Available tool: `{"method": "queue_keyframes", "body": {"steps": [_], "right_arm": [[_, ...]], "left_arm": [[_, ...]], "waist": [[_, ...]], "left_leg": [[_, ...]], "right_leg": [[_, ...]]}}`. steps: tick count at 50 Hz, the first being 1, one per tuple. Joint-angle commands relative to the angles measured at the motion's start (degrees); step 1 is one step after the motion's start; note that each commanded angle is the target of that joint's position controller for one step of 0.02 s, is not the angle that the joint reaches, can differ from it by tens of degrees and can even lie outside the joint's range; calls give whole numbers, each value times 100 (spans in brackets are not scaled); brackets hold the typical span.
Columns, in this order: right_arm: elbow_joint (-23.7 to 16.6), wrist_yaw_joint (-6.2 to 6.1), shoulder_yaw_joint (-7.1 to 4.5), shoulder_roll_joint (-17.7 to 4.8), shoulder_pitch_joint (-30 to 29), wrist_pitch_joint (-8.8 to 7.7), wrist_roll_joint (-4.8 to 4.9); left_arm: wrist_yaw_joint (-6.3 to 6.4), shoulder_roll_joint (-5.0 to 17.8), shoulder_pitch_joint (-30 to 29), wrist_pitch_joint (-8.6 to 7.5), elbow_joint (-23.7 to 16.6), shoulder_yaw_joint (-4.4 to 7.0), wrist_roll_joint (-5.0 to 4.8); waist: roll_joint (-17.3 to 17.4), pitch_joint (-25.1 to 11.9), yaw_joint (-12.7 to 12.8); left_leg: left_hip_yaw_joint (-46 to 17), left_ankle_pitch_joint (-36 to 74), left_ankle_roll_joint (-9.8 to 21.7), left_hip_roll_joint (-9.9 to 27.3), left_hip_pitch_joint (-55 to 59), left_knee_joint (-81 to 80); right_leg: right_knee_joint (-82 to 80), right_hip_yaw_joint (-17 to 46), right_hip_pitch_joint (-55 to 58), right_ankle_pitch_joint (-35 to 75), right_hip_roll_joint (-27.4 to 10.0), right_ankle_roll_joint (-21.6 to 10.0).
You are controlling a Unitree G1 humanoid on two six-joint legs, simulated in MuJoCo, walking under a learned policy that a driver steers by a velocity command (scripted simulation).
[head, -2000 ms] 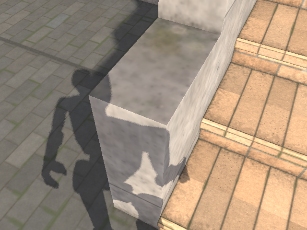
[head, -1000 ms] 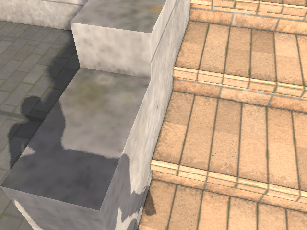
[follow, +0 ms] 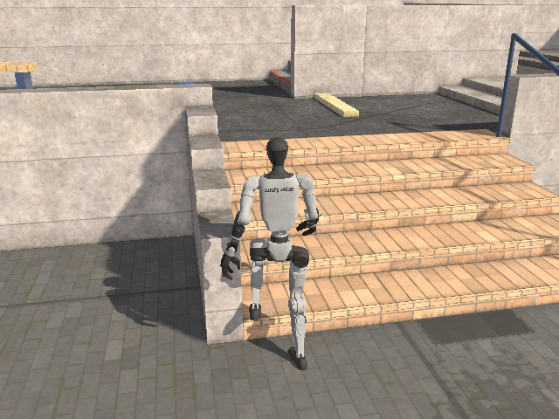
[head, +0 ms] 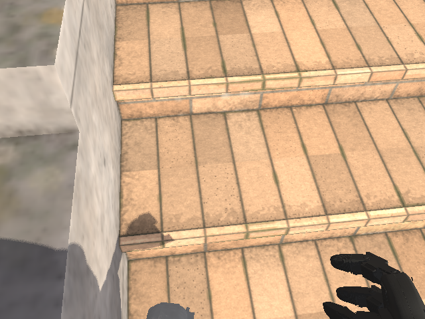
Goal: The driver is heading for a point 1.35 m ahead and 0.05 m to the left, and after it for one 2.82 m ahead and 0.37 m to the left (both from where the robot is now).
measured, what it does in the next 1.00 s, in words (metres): climbs: left foot 0.15 m higher, then right foot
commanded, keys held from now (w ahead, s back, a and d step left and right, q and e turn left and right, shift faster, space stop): w+e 0.24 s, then w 0.68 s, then w+q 0.08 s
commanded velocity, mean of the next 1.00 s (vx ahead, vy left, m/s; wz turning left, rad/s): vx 0.50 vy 0.00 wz -0.27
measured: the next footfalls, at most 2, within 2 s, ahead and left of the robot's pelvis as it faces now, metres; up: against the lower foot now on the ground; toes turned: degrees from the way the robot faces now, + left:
left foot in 0.10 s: +0.24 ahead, +0.18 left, +0.15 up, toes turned -3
right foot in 0.60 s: +0.32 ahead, -0.18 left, +0.15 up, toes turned -13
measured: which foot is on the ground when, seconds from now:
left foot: up 0.00-0.08, down 0.10-0.58, up 0.60-1.00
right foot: down 0.00-0.12, up 0.14-0.58, down 0.60-1.00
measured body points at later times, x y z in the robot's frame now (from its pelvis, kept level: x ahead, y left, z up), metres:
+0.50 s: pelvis +0.18 +0.00 +0.13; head +0.20 +0.01 +0.58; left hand +0.11 +0.25 -0.02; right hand +0.21 -0.27 +0.01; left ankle +0.20 +0.19 -0.59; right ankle +0.28 -0.16 -0.52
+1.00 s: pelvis +0.37 -0.12 +0.15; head +0.34 -0.14 +0.60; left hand +0.38 +0.10 +0.01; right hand +0.48 -0.39 +0.04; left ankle +0.42 -0.01 -0.40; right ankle +0.28 -0.17 -0.60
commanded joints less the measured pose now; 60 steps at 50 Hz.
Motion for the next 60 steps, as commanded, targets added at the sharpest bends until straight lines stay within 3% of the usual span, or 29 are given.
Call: {"method": "queue_keyframes", "body": {"steps": [1, 3, 5, 6, 7, 8, 9, 10, 12, 14, 19, 23, 26, 28, 29, 30, 31, 32, 34, 35, 37, 39, 45, 48, 52, 55, 57, 59, 60], "right_arm": [[-1590, -5, 127, 4, -1657, -19, 12], [-1405, 1, 122, 71, -426, 253, 99], [-503, -131, -453, -608, 2174, 354, 111], [-267, -192, -732, -1234, 3537, 285, -104], [-184, -268, -811, -1941, 2874, 311, -79], [-531, -319, -788, -1567, 1561, 374, 74], [-532, -290, -668, -1123, 691, 352, 106], [-362, -213, -613, -838, 247, 358, 83], [254, -273, -519, -329, 518, 172, 140], [603, -113, -514, -233, 625, -86, 130], [1322, -12, -850, -929, 1013, -240, 212], [1457, -126, -813, -1173, 617, -241, 296], [1559, -97, -874, -1314, 532, -208, 259], [1705, -109, -837, -1105, 849, -20, 123], [1784, -58, -728, -773, 1182, 85, 28], [1668, 56, -543, -334, 1061, 203, 46], [1276, 214, -311, 415, 1499, 245, 192], [1129, 297, -292, 305, 1793, 190, 165], [1092, 245, -473, -614, 1215, -39, 228], [1078, 216, -533, -843, 908, -95, 225], [1127, 241, -526, -747, 773, -110, 218], [1066, 270, -515, -569, 578, -128, 243], [1095, 283, -591, -458, 330, -115, 184], [1027, 199, -601, -197, -24, -13, 189], [589, 63, -406, 190, -601, 4, 367], [2, 32, -168, 302, -1143, 21, 280], [-37, 179, -113, 181, -779, 168, 144], [295, 187, -106, 52, 13, 141, 245], [514, 159, -151, -56, 606, 157, 284]], "left_arm": [[10, 910, 367, -30, -71, 136, -73], [-49, 1075, -770, 107, -507, 186, -242], [-213, 1523, -869, 20, -614, 387, -447], [-246, 1533, -1583, -136, -964, 482, -403], [-466, 440, -1573, -116, -1423, 296, -240], [-606, 186, -549, -94, -1242, 247, 196], [-611, 168, -634, 1, -1349, 236, 324], [-560, -17, -686, 180, -1305, 199, 279], [-487, 187, -1033, 400, -988, 150, 170], [-469, 15, -784, 374, -714, 87, 35], [-543, -133, -1355, 384, -885, 169, -32], [-840, -219, -542, 476, -499, 132, -140], [-880, -383, 241, 362, -117, 66, -133], [-843, -392, 1034, 279, 293, 99, -74], [-821, -358, 1685, 204, 671, 126, 63], [-856, -584, 1916, 94, 800, 14, 153], [-749, -257, 1365, 7, 490, -56, 160], [-623, 487, 1005, -18, 335, 179, -35], [-520, 391, 129, -92, -7, 210, 46], [-481, 151, 296, -98, 57, 143, 14], [-393, -394, 691, -139, 243, 38, -145], [-323, -492, 1028, -213, 358, 66, -197], [-315, -387, 821, -367, 355, 157, -100], [-314, -361, 1089, -407, 583, 158, 28], [-367, -351, 691, -478, 703, 42, 128], [-384, -337, 430, -528, 912, -67, 9], [-214, -131, 410, -420, 969, -98, -148], [-177, -6, -20, -435, 596, -171, -430], [-160, 509, 73, -473, 534, -73, -493]], "waist": [[-238, 433, -6], [-411, -259, -741], [-493, -1713, -1913], [600, -2535, -2665], [3268, -2419, -1819], [2096, -2085, -836], [1475, -1055, -309], [1215, -364, 90], [1349, -337, -36], [1734, -363, -29], [1376, 39, -145], [1950, -229, 498], [1687, -39, 676], [737, 225, 776], [-356, 245, 738], [-1108, 468, 718], [-2583, 647, -229], [-3227, 482, -465], [-1415, 350, -493], [-1045, 66, -263], [-987, -21, -45], [-637, 79, 75], [-133, 414, -2], [-289, 641, 103], [-139, 1153, -73], [182, 1334, -426], [102, 797, -514], [133, 66, -760], [-281, -576, -1003]], "left_leg": [[176, 188, 19, 158, -889, -1151], [640, 965, 75, 4, 3450, -3054], [459, 1027, 172, -524, 5990, -3987], [-1176, -138, 339, 101, 6765, -5344], [-4677, -1181, 531, 1609, 5907, -8454], [-6574, -2698, 822, 2029, 5074, -9140], [-6119, -3521, 830, 1907, 4126, -8988], [-3705, -2191, 355, 1797, 3715, -8216], [-2241, -970, 118, 1563, 3026, -7668], [-1011, -576, 166, 1406, 2980, -7520], [-707, -91, 101, 1969, 4075, -8684], [999, 73, 44, 1579, 3520, -9725], [1263, 270, 113, 1720, 4349, -9625], [1704, 226, 214, 1352, 4899, -8267], [1859, 548, 345, 878, 4952, -6604], [1512, 358, 431, 652, 4205, -4884], [836, 433, 272, 43, 3088, -3299], [259, 460, 188, -272, 2430, -2529], [100, 2405, 149, 248, 2738, -2976], [154, 2544, 173, 279, 2918, -3403], [151, 2979, 259, 242, 2887, -3908], [137, 3198, 329, 165, 2474, -3937], [320, 3477, 148, 204, 1070, -3251], [425, 2312, 162, -1, -575, -557], [43, 956, 554, -387, -2673, 1736], [488, 1049, 709, -261, -2209, 146], [1364, 1500, 756, -109, -716, -1108], [2125, 2241, 929, -445, 2225, -2678], [2170, 2397, 911, -678, 3111, -3076]], "right_leg": [[-1178, 1290, -106, 547, -1460, -952], [-1795, 437, -2386, 2342, -1125, -696], [944, 6, -1961, 7153, -931, -178], [3535, -2, -2137, 5963, -420, 111], [5376, 122, -3010, -121, 677, 365], [6997, 616, -3295, 122, 421, 268], [7551, -62, -3658, 429, 49, 210], [7763, -502, -4091, 737, -129, 247], [7500, -748, -3761, 559, -332, 197], [7765, -1111, -3873, 575, -70, 237], [6919, -685, -5078, 593, -394, 275], [3812, -2091, -2284, 659, -975, 273], [2892, -2245, -1640, 727, -1183, 6], [1516, -2570, -1177, 258, -965, -123], [1051, -2765, -776, -438, -517, -37], [1136, -2104, -839, -883, -684, 182], [-293, 832, -1524, -2910, -1475, 127], [-2063, 3182, -1589, -4872, -2155, -117], [-1654, 1978, -1369, -3059, -2208, -63], [-1372, 1249, -1064, -2183, -1965, 42], [-1356, 643, -287, -1438, -1830, 91], [-1364, 493, 381, -1015, -1923, -26], [-1355, -282, 936, -177, -1976, -367], [-1331, -264, 1300, -203, -2256, -1152], [-1070, -911, 1081, 290, -2382, -857], [-1544, -1854, -22, 432, -1914, -277], [-2253, -2273, -280, 2133, -1782, -498], [-1528, -2793, -864, 7204, -1731, -478], [-761, -2610, -475, 9284, -1998, -490]]}}
Keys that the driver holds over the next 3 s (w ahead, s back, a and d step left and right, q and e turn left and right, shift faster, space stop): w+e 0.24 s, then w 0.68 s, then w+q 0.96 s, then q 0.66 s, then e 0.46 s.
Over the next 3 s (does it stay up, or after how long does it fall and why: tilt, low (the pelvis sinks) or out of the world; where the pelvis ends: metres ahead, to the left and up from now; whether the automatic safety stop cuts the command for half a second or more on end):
stays up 1.34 -0.17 0.44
